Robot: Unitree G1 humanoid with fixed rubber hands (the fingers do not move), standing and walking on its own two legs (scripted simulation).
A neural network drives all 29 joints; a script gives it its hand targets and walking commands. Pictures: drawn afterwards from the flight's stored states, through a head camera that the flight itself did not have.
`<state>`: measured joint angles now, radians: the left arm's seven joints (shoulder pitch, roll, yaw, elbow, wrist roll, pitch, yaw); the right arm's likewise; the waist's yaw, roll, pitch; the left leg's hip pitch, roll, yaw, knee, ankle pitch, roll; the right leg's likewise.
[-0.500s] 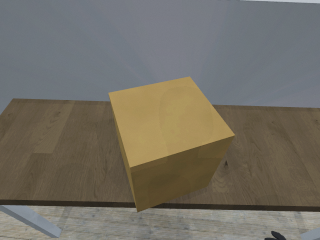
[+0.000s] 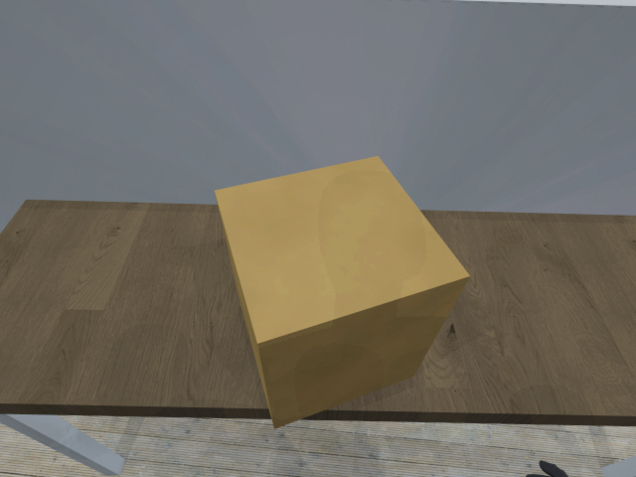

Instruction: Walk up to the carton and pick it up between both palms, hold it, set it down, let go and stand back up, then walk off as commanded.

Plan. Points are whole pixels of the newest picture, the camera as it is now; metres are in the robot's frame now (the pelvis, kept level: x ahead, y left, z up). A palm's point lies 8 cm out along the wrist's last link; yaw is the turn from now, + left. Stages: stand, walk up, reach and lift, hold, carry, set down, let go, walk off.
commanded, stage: walk up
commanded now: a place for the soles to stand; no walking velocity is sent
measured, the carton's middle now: (325, 294) +0.35 +0.00 +0.05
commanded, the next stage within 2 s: reach and lift in 0.06 s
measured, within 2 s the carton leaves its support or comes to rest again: neither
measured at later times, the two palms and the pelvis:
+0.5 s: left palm (92, 472) +0.16 +0.28 -0.06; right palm out of the picture +0.13 -0.31 -0.09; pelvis -0.01 -0.01 -0.01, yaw +0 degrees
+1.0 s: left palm out of the picture +0.14 +0.24 -0.03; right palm out of the picture +0.12 -0.29 -0.04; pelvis -0.03 -0.01 +0.00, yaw +0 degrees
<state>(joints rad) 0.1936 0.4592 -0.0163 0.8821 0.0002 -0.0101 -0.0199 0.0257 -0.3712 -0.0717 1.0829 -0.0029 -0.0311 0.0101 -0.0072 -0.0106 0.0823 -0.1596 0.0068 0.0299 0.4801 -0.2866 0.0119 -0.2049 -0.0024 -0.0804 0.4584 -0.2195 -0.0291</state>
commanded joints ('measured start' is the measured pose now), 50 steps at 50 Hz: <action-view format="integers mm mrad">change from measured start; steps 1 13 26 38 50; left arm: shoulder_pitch -89 -166 -55 2 72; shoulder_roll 120 23 -96 -198 -267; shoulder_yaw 42 146 135 95 81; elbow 37 -559 -737 -914 -1041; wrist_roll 20 69 42 17 7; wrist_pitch -27 450 440 395 319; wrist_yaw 18 63 100 162 194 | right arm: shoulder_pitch -57 5 119 170 194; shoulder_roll -216 -213 -216 -241 -226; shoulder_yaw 12 -98 -97 -117 -107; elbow -63 -214 -491 -720 -867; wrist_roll -17 -12 70 115 190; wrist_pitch -6 -152 -54 16 25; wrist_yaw -4 76 156 214 223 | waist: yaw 17 27 34 30 40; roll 66 52 2 42 1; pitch -150 -189 -137 -100 -112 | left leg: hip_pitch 21 -34 -53 -186 -259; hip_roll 128 35 31 51 51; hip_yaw -138 24 16 7 -5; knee -183 22 -125 -246 -273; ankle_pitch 92 227 185 -2 -57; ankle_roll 7 -54 -41 -19 5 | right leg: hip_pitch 82 106 198 273 325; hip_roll -114 26 26 10 3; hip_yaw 159 -5 42 73 107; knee -114 65 -50 -72 -81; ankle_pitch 96 174 198 116 65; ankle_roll -17 -39 -34 -42 -38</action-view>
